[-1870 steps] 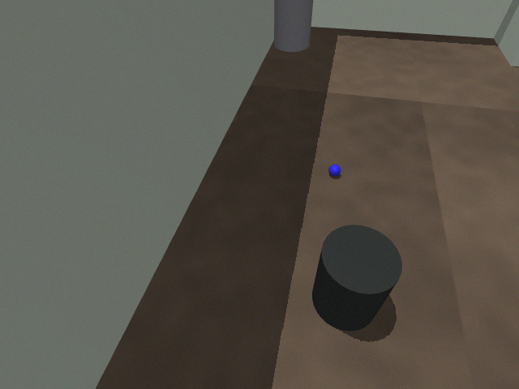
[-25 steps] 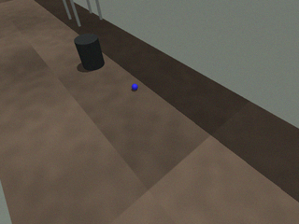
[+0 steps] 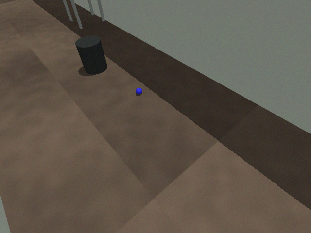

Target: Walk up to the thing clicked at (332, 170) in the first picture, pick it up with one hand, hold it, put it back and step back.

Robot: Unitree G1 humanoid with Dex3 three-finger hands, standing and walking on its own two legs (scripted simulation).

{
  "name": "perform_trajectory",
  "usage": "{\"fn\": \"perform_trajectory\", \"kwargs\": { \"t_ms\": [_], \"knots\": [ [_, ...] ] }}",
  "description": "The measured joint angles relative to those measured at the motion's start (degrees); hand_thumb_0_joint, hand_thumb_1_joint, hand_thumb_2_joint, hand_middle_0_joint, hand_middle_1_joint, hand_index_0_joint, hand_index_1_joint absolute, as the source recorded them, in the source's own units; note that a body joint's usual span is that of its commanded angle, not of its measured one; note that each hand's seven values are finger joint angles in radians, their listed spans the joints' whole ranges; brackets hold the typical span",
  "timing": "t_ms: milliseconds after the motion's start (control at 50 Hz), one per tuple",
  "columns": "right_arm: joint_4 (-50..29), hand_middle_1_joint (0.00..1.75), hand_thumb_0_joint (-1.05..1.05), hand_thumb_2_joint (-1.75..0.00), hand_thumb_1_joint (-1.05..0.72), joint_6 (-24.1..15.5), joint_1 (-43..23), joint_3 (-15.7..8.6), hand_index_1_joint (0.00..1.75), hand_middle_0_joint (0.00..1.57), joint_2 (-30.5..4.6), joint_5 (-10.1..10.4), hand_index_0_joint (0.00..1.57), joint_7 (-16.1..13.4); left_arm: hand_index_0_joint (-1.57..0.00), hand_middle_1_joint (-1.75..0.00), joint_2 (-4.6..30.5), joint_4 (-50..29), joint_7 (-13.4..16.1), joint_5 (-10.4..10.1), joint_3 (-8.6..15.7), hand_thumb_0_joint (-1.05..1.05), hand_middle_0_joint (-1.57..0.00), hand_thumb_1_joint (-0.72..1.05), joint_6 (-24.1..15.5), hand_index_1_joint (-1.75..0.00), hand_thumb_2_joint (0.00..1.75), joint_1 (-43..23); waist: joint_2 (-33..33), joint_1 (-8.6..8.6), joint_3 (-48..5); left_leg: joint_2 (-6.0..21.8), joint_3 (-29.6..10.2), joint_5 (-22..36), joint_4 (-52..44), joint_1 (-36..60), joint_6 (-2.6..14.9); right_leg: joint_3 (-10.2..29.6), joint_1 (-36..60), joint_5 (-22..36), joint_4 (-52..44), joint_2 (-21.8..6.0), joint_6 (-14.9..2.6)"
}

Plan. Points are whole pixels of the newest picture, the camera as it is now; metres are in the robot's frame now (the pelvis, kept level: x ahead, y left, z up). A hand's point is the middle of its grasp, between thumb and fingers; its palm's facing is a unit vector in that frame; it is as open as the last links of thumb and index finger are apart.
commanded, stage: stand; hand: left
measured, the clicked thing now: (139, 91) +1.49 +0.24 -0.75
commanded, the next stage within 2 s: walk up in 0.72 s
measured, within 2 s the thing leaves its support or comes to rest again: neither
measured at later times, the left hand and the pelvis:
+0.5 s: hand out of the picture +0.07 +0.26 -0.16, palm faces -0.02 -0.94 -0.35, open 7.4 cm; pelvis +0.00 +0.00 +0.00, yaw +0 degrees
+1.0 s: hand out of the picture +0.06 +0.34 -0.17, palm faces +0.04 -0.93 -0.37, open 7.4 cm; pelvis +0.05 +0.05 -0.02, yaw +1 degrees
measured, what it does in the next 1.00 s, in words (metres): steps on the spot: left foot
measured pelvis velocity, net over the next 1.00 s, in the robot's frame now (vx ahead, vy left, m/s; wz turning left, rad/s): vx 0.05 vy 0.05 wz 0.02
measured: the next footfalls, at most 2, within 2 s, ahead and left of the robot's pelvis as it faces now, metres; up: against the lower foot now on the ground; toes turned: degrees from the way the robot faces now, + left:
left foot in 0.98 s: +0.16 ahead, +0.18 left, +0.00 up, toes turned +5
right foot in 1.42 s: +0.37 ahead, -0.12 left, +0.00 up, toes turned -7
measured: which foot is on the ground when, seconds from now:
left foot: down 0.00-0.78, up 0.80-0.96, down 0.98-1.00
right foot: down 0.00-0.98, up 1.00-1.00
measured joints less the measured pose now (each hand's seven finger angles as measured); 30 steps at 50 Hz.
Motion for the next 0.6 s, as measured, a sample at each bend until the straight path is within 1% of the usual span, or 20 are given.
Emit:
{"fn": "perform_trajectory", "kwargs": {
  "t_ms": [600],
  "knots": [
    [-0.04, 0.30, 0.00, -0.90, -0.90, 0.08, 0.52, -0.30, 0.30, 0.20, 0.15, -0.07, 0.20, 0.08, -0.21, -0.30, 0.16, -0.23, 0.10, 0.09, -0.22, 0.01, -0.20, 0.90, 0.04, -0.29, 0.90, 0.68, -0.16, -0.05, 0.23, -0.22, 0.60, -0.02, -0.16, 0.24, 0.34, 0.57, 0.05, 0.19, -0.20, -0.25, 0.30]
  ]
}}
